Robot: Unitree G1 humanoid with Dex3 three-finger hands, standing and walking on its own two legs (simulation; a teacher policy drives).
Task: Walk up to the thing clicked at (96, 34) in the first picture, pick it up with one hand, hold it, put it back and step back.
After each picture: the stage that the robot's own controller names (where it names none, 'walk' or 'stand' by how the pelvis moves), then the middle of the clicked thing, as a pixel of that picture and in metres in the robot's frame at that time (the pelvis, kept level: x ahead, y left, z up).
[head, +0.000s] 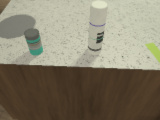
stand; (96, 30) +0.62 -0.04 +0.06
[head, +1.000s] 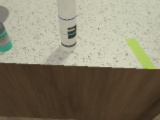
walk; (67, 24) +0.57 +0.13 +0.08
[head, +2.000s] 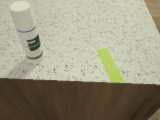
stand; (29, 35) +0.51 +0.23 +0.09
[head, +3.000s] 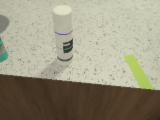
stand; (64, 38) +0.53 +0.10 +0.08
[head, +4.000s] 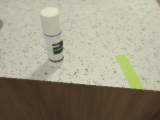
stand; (53, 40) +0.52 +0.14 +0.07
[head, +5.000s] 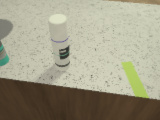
stand; (60, 45) +0.52 +0.12 +0.06
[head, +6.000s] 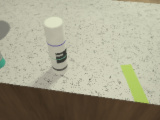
stand; (57, 48) +0.49 +0.13 +0.05
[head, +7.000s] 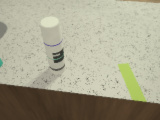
stand; (54, 48) +0.49 +0.16 +0.06
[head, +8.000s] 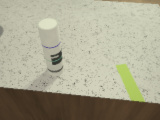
stand; (52, 50) +0.48 +0.15 +0.05
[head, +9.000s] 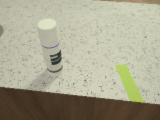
rise first; (51, 50) +0.48 +0.15 +0.05
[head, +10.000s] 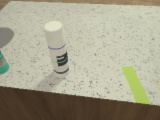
rise first; (58, 52) +0.49 +0.15 +0.06
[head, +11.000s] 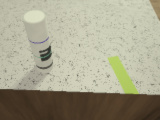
go down; (40, 45) +0.48 +0.14 +0.07
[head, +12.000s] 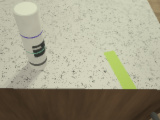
go down; (33, 40) +0.48 +0.15 +0.09
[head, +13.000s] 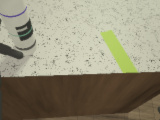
close in; (17, 20) +0.49 +0.16 +0.13
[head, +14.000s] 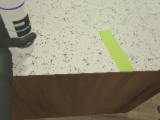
lift; (15, 16) +0.51 +0.16 +0.13
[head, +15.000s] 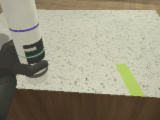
lift; (28, 41) +0.33 +0.16 +0.26
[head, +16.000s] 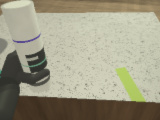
hold; (31, 51) +0.34 +0.16 +0.23
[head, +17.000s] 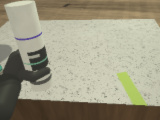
hold; (32, 49) +0.34 +0.16 +0.24
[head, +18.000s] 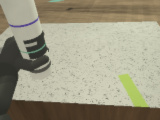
hold; (29, 36) +0.33 +0.15 +0.30
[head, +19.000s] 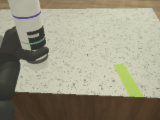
crouch; (30, 28) +0.39 +0.15 +0.26
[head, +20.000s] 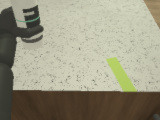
lower; (25, 8) +0.48 +0.16 +0.26
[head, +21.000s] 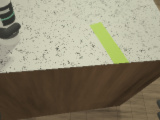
lower; out of the picture +0.54 +0.17 +0.15
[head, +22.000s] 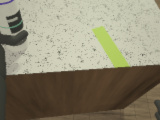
lower; (7, 12) +0.52 +0.16 +0.14
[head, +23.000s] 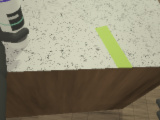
lower; (7, 9) +0.52 +0.17 +0.13
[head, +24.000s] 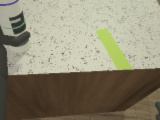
lower; (10, 13) +0.52 +0.16 +0.13
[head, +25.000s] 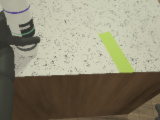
open; (20, 19) +0.51 +0.15 +0.13
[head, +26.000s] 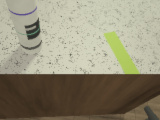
sink last; (25, 19) +0.49 +0.14 +0.13
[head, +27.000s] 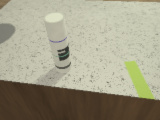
sink last; (59, 46) +0.49 +0.15 +0.10
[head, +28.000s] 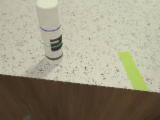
stand; (51, 35) +0.49 +0.14 +0.11
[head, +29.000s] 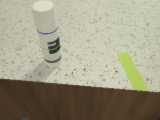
stand; (49, 37) +0.49 +0.15 +0.11
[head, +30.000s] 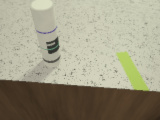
stand; (48, 37) +0.48 +0.14 +0.12
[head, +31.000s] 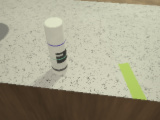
stand; (57, 49) +0.50 +0.13 +0.06
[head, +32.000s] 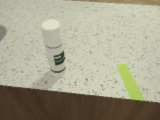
stand; (55, 51) +0.49 +0.14 +0.05
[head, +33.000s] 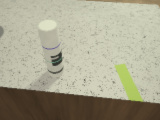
stand; (52, 51) +0.48 +0.15 +0.05
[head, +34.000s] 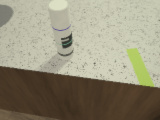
walk; (62, 33) +0.53 +0.12 +0.06
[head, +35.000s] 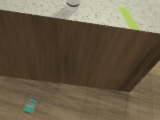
walk; out of the picture +0.84 +0.05 +0.08
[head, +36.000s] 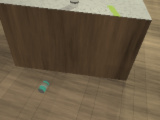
walk; out of the picture +1.22 +0.14 +0.08
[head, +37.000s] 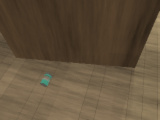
stand; out of the picture +1.11 +0.15 +0.09
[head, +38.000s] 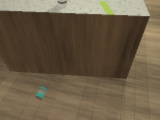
stand; out of the picture +1.11 +0.17 +0.05
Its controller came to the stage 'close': yes
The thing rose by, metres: 0.22
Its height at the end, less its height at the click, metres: +0.00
